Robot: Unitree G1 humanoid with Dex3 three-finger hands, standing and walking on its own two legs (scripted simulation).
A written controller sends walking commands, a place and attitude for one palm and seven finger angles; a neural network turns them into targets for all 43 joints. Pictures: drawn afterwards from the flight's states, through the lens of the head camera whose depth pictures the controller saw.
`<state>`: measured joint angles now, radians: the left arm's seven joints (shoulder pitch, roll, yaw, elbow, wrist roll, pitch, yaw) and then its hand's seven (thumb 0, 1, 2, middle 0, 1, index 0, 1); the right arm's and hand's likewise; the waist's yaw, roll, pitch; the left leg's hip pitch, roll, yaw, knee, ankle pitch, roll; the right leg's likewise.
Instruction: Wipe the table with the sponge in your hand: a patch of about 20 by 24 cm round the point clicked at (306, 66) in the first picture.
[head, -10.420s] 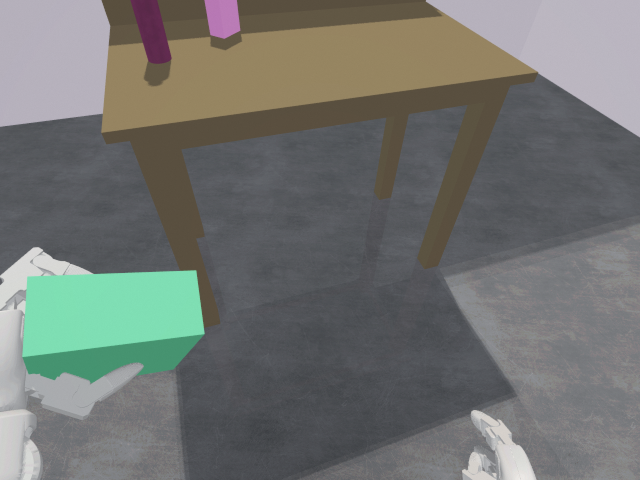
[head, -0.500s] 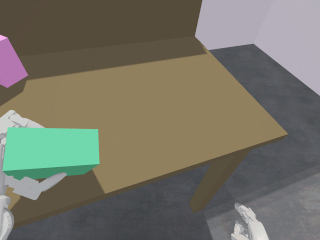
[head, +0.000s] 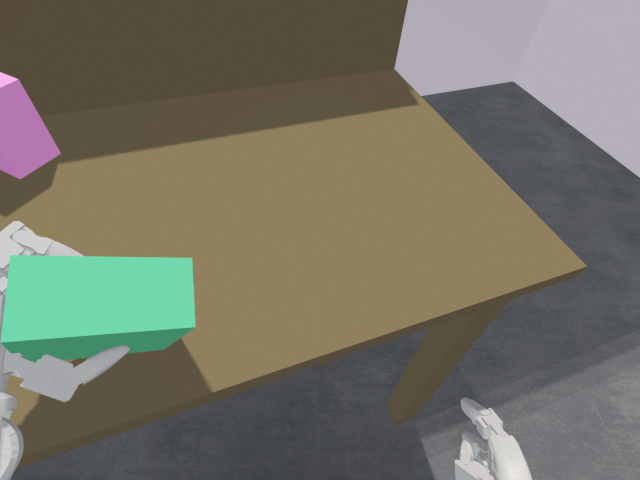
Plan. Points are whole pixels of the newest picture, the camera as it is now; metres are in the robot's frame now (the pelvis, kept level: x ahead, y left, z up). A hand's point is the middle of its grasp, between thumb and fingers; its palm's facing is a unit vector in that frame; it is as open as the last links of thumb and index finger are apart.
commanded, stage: come to a stop and stand still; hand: left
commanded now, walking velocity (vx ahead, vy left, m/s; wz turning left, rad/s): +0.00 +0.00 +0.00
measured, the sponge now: (130, 311) +0.23 +0.21 +0.14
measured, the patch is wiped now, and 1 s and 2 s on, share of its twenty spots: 0.00 0.00 0.00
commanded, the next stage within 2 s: look again from close up in 0.48 s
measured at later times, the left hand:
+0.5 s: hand (81, 304) +0.22 +0.25 +0.16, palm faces +0.39 -0.85 -0.36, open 10.6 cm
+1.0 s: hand (77, 299) +0.23 +0.25 +0.16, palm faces +0.37 -0.85 -0.38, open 10.6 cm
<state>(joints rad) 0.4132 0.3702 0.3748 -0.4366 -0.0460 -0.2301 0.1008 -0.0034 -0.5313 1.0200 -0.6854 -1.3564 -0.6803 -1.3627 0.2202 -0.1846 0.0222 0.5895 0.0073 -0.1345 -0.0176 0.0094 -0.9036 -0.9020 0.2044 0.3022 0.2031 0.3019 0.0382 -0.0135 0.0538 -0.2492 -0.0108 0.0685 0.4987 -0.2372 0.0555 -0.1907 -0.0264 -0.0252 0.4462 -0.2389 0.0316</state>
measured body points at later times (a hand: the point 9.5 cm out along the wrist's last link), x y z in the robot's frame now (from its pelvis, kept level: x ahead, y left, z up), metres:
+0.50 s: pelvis +0.00 +0.00 +0.00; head +0.03 +0.02 +0.45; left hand +0.20 +0.29 +0.18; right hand +0.19 -0.22 -0.07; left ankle +0.02 +0.08 -0.74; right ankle +0.00 -0.14 -0.74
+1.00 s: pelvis +0.01 +0.00 +0.00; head +0.04 +0.02 +0.45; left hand +0.20 +0.30 +0.18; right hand +0.19 -0.22 -0.07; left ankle +0.02 +0.08 -0.74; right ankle +0.00 -0.14 -0.74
